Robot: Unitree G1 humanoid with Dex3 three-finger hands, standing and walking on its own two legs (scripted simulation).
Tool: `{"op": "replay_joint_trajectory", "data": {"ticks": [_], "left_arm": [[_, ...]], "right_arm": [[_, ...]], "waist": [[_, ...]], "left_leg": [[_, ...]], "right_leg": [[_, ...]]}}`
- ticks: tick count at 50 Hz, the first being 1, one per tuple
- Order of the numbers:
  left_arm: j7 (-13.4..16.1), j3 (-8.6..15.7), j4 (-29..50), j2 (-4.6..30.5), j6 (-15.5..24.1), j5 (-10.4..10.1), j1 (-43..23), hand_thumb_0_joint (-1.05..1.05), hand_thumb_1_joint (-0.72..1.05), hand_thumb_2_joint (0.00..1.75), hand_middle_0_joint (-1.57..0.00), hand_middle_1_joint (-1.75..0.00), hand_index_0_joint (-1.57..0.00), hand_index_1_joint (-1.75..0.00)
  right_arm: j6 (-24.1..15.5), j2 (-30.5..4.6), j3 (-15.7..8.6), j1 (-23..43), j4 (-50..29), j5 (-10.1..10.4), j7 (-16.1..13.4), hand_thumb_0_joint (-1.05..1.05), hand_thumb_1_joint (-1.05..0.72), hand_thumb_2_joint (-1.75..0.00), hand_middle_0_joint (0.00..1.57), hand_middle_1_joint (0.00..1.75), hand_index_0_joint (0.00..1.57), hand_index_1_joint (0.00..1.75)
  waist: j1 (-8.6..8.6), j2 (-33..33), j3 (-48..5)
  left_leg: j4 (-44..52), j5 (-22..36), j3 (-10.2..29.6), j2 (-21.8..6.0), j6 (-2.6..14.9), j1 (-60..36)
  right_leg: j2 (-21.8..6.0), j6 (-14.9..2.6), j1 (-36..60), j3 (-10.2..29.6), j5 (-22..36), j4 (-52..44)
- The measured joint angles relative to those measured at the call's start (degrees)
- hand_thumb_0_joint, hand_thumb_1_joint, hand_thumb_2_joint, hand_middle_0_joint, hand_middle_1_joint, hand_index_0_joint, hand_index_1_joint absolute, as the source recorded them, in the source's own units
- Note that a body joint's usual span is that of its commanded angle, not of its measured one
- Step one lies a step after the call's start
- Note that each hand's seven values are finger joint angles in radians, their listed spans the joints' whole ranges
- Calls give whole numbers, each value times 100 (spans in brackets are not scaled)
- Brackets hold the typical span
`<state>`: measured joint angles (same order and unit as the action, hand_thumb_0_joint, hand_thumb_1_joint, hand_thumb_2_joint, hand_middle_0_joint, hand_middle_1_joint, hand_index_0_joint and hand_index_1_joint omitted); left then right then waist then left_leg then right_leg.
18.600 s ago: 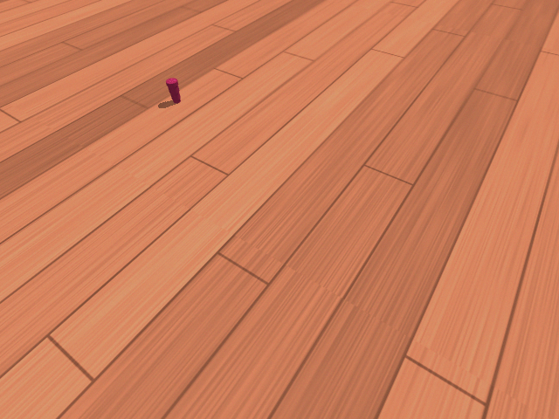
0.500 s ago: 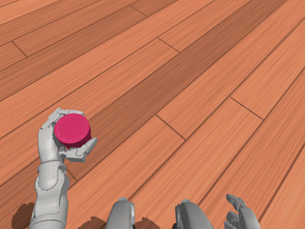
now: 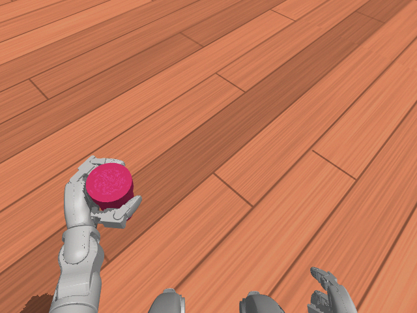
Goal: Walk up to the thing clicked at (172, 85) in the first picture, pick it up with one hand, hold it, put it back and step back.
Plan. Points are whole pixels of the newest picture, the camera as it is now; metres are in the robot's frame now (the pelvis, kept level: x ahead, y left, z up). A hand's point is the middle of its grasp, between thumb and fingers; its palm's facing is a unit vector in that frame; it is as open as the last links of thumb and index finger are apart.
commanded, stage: lift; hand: left
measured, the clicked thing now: (116, 198) +0.33 +0.19 +0.01
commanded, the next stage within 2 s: hold in 0.18 s
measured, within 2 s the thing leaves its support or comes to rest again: neither
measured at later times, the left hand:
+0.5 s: hand (113, 187) +0.33 +0.18 +0.06, palm faces +0.19 -0.98 -0.01, open 9.4 cm
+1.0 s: hand (115, 180) +0.34 +0.17 +0.07, palm faces +0.17 -0.99 -0.01, open 9.4 cm
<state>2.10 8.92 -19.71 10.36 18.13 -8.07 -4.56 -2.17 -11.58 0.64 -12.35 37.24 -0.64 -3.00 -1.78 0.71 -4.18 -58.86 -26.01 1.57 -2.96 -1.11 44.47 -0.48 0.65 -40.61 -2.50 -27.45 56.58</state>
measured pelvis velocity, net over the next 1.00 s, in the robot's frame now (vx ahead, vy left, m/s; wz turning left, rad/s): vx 0.01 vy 0.00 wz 0.00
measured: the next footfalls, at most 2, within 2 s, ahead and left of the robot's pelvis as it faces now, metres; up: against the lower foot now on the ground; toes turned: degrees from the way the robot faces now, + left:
none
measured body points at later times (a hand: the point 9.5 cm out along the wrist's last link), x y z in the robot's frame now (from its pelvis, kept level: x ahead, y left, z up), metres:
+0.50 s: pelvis +0.01 +0.00 +0.02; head +0.06 +0.01 +0.46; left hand +0.32 +0.23 +0.06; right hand +0.14 -0.24 -0.09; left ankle +0.03 +0.13 -0.67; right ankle +0.01 -0.13 -0.67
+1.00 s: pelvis +0.01 +0.00 +0.03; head +0.05 +0.01 +0.47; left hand +0.32 +0.22 +0.07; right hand +0.14 -0.24 -0.08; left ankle +0.03 +0.13 -0.67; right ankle +0.01 -0.13 -0.67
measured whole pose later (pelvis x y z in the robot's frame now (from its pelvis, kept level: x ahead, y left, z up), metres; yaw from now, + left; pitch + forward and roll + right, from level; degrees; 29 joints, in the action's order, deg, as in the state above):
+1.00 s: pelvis +0.01 +0.00 +0.03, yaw +0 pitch +6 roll -2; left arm 2.4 7.4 -21.8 9.0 18.8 -7.7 -5.4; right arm -1.8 -11.5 0.3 -12.6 38.5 -0.8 -1.8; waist -1.2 0.5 -1.6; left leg -49.0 -23.0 0.4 -2.7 -0.9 32.4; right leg -0.7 1.0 -28.9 -1.7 -24.1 46.7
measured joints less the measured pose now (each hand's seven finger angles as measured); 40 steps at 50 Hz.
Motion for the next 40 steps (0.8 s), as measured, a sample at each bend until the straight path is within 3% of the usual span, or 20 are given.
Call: {"op": "replay_joint_trajectory", "data": {"ticks": [40], "left_arm": [[52,-133,-117,-116,63,39,-5,2,-31,110,-80,-106,-76,-104]], "right_arm": [[2,22,-17,8,111,-18,83,1,-91,-90,20,30,20,30]], "waist": [[65,-13,219]], "left_leg": [[864,252,-101,37,34,-1077]], "right_leg": [[-28,43,1059,68,290,-887]]}}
